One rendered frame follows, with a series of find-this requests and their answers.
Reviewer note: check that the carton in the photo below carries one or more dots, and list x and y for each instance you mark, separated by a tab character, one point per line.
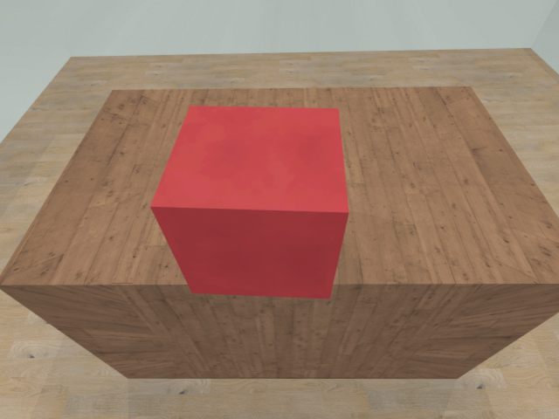
253	200

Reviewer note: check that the pedestal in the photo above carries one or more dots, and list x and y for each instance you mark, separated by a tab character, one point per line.
450	252

